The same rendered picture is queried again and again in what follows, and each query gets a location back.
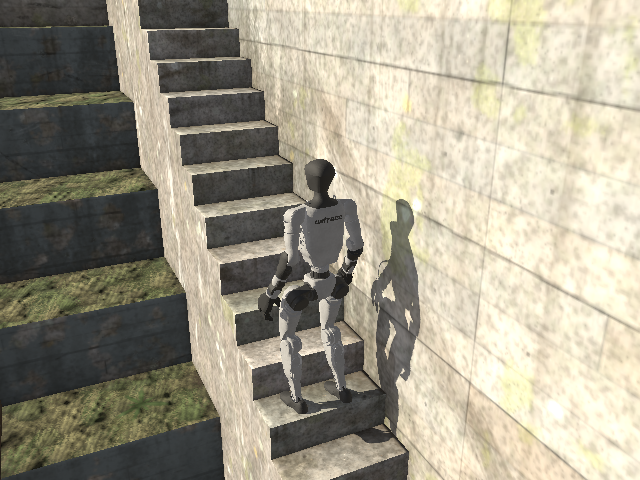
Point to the robot left hand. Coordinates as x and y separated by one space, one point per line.
265 304

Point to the robot right forearm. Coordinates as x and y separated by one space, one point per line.
350 260

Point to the robot right hand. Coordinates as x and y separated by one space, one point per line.
346 277

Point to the left robot upper arm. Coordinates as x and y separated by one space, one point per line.
292 219

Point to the robot left shin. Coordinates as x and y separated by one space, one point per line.
292 365

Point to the robot left forearm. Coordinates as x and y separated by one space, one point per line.
280 277

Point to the right robot upper arm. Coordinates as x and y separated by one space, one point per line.
355 241

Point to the robot right thigh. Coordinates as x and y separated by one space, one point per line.
329 308

